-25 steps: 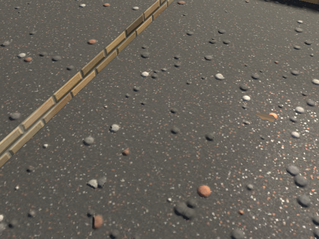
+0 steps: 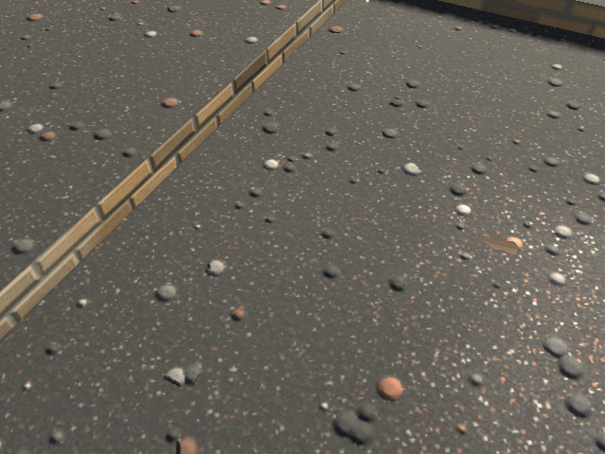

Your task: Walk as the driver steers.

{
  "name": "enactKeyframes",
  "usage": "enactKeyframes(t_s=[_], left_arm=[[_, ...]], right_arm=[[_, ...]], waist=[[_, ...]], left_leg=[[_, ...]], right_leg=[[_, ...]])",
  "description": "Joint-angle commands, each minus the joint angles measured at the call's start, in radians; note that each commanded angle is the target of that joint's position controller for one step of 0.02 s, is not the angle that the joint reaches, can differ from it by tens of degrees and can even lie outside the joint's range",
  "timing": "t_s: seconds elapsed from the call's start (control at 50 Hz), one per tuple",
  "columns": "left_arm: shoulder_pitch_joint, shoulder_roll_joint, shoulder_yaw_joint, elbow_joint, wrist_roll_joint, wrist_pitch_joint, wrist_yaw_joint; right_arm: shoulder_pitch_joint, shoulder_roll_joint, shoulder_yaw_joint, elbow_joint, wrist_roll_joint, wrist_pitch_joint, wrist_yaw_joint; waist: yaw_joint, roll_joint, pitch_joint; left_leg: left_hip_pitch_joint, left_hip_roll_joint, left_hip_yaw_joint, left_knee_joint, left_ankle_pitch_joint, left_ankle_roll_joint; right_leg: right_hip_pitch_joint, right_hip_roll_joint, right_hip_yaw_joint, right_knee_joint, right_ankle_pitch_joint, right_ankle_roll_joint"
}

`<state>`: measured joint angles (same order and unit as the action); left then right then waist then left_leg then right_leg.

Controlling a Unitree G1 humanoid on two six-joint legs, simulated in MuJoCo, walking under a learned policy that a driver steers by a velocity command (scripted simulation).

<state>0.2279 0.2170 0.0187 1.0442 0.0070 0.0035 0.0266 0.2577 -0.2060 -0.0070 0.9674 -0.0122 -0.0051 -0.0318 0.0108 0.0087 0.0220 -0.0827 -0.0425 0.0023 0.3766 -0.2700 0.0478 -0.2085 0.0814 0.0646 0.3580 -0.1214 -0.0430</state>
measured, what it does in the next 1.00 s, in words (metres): walks ahead: right foot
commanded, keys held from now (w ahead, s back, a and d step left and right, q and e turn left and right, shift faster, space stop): no key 0.26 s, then w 0.74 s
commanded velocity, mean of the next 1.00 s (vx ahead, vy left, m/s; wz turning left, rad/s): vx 0.26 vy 0.00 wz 0.00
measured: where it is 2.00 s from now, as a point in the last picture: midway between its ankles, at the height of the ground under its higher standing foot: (332, 314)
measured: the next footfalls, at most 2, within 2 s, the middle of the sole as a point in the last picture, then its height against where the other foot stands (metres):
right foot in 0.62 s outside the picture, level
left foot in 1.12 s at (306, 447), level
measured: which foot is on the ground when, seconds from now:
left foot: down 0.00-0.64, up 0.66-1.00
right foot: down 0.00-0.34, up 0.36-0.60, down 0.62-1.00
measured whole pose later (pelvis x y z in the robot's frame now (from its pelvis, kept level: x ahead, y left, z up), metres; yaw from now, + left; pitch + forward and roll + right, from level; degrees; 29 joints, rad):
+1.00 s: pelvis +0.29 -0.06 -0.01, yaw +0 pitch +1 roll -1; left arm 0.46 0.15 0.01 1.10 0.02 -0.10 0.01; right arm 0.05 -0.21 -0.04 0.92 -0.02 -0.03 0.04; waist 0.04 0.03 0.04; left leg -0.62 0.07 0.07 0.69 -0.06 0.04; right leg 0.11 0.09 -0.06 0.16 -0.29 -0.08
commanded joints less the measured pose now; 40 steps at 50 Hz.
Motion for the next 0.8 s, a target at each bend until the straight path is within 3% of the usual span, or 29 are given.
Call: enactKeyframes(t_s=[0.02,0.26,0.28,0.32,0.36,0.38,0.42,0.46,0.54,0.58,0.6,0.62,0.64,0.66,0.68,0.7,0.72,0.74,0.8], left_arm=[[0.016,0.088,0.012,-0.001,-0.001,-0.007,0.007],[0.032,0.064,-0.001,0.079,-0.002,-0.001,0.016],[0.039,0.056,-0.003,0.085,-0.001,0.001,0.016],[0.024,0.068,0.004,0.076,0.004,0.005,0.013],[-0.032,0.061,0.007,0.043,0.017,0.000,-0.001],[-0.061,0.044,0.003,0.022,0.027,-0.009,-0.010],[-0.114,0.052,0.008,-0.017,0.031,-0.030,-0.021],[-0.127,0.059,0.016,-0.038,0.027,-0.051,-0.033],[-0.165,0.051,0.025,-0.088,0.010,-0.068,-0.050],[-0.051,0.033,0.029,-0.066,0.002,-0.070,-0.051],[0.070,0.051,0.044,-0.024,0.001,-0.071,-0.045],[0.226,0.114,0.069,0.018,0.011,-0.078,-0.031],[0.394,0.244,0.099,0.034,0.028,-0.080,-0.019],[0.370,0.214,0.087,0.051,0.017,-0.065,-0.021],[0.231,0.187,0.077,0.011,0.013,-0.061,-0.023],[0.135,0.137,0.064,-0.022,0.010,-0.068,-0.029],[0.092,0.113,0.053,-0.034,0.010,-0.076,-0.030],[0.087,0.080,0.040,-0.028,0.008,-0.086,-0.027],[0.161,0.078,0.031,0.003,0.008,-0.105,-0.019]], right_arm=[[0.045,-0.094,-0.016,-0.001,0.000,-0.007,-0.005],[0.082,-0.065,0.003,0.088,-0.001,-0.006,-0.012],[0.096,-0.063,0.004,0.097,-0.003,-0.006,-0.011],[0.120,-0.102,-0.014,0.106,-0.009,-0.001,-0.007],[0.172,-0.131,-0.029,0.115,-0.005,0.005,-0.006],[0.187,-0.139,-0.036,0.123,-0.004,0.002,-0.008],[0.221,-0.127,-0.042,0.134,-0.015,-0.015,-0.006],[0.233,-0.129,-0.049,0.138,-0.018,-0.035,-0.001],[0.234,-0.130,-0.055,0.138,-0.018,-0.058,0.005],[0.182,-0.138,-0.056,0.125,-0.007,-0.062,0.010],[0.171,-0.134,-0.053,0.120,-0.006,-0.068,0.015],[0.165,-0.118,-0.044,0.112,-0.005,-0.077,0.021],[0.173,-0.041,-0.023,0.060,0.006,-0.082,0.030],[0.133,-0.087,-0.041,0.047,-0.015,-0.077,0.033],[0.092,-0.088,-0.044,0.030,-0.019,-0.071,0.039],[0.064,-0.072,-0.040,0.029,-0.017,-0.075,0.048],[0.069,-0.054,-0.040,0.031,-0.015,-0.076,0.053],[0.086,-0.051,-0.041,0.035,-0.025,-0.067,0.056],[0.066,-0.057,-0.047,0.023,-0.027,-0.043,0.064]], waist=[[-0.005,-0.011,0.008],[-0.004,0.006,0.023],[-0.007,0.009,0.006],[-0.022,0.052,0.043],[-0.055,0.124,0.133],[-0.062,0.138,0.185],[-0.071,0.092,0.229],[-0.064,0.062,0.210],[-0.054,0.094,0.159],[0.016,0.091,0.127],[0.067,0.058,0.080],[0.135,-0.028,-0.005],[0.173,-0.276,-0.125],[0.136,-0.232,-0.105],[0.067,-0.114,0.008],[0.040,-0.039,0.062],[0.004,-0.031,0.081],[-0.020,-0.045,0.082],[-0.036,-0.059,0.072]], left_leg=[[-0.068,0.137,-0.118,-0.080,0.127,0.025],[-0.061,0.135,-0.113,-0.079,0.164,0.021],[-0.055,0.129,-0.114,-0.093,0.068,0.024],[-0.069,0.129,-0.158,-0.120,-0.233,0.059],[-0.060,0.232,-0.316,-0.222,-0.494,0.139],[-0.055,0.303,-0.384,-0.262,-0.524,0.181],[-0.001,0.362,-0.431,-0.287,-0.411,0.224],[0.094,0.343,-0.375,-0.264,-0.246,0.219],[0.060,0.286,-0.238,-0.205,0.030,0.181],[-0.086,0.249,-0.155,-0.116,0.158,0.141],[-0.175,0.209,-0.108,0.004,0.293,0.114],[-0.277,0.147,-0.028,0.234,0.339,0.077],[-0.476,0.015,0.085,0.620,0.025,0.013],[-0.561,-0.012,-0.017,0.809,-0.250,0.031],[-0.611,0.066,-0.052,0.875,-0.177,0.053],[-0.598,0.105,-0.054,0.848,-0.080,0.058],[-0.554,0.130,-0.048,0.799,-0.029,0.055],[-0.514,0.144,-0.041,0.761,-0.007,0.043],[-0.530,0.140,0.002,0.714,0.044,0.014]], right_leg=[[0.061,-0.131,0.129,-0.036,0.108,-0.021],[0.073,-0.136,0.116,-0.028,0.127,-0.021],[0.075,-0.125,0.109,-0.027,0.043,-0.023],[-0.012,-0.066,0.062,0.055,-0.202,-0.040],[-0.203,-0.012,-0.026,0.211,-0.322,-0.042],[-0.274,-0.032,-0.070,0.286,-0.298,-0.037],[-0.403,-0.093,-0.075,0.405,-0.297,-0.030],[-0.471,-0.120,-0.078,0.433,-0.288,-0.019],[-0.325,-0.098,-0.136,0.315,-0.218,-0.013],[-0.066,-0.053,-0.181,0.196,-0.121,-0.028],[0.135,-0.011,-0.187,0.154,-0.099,-0.038],[0.338,-0.081,-0.082,0.106,-0.156,-0.069],[0.489,-0.387,0.400,-0.089,-0.458,-0.168],[0.403,-0.464,0.642,-0.208,-0.496,-0.216],[0.298,-0.450,0.524,-0.183,-0.535,-0.206],[0.197,-0.407,0.412,-0.197,-0.433,-0.189],[0.131,-0.361,0.317,-0.214,-0.322,-0.165],[0.095,-0.325,0.242,-0.224,-0.214,-0.148],[0.117,-0.287,0.120,-0.230,0.031,-0.152]])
